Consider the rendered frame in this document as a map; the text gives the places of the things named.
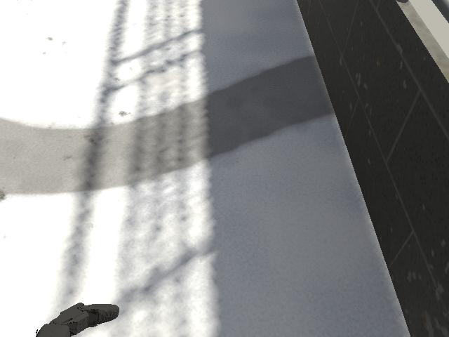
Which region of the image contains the robot left hand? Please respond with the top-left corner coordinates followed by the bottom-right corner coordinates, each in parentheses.
top-left (36, 303), bottom-right (119, 337)

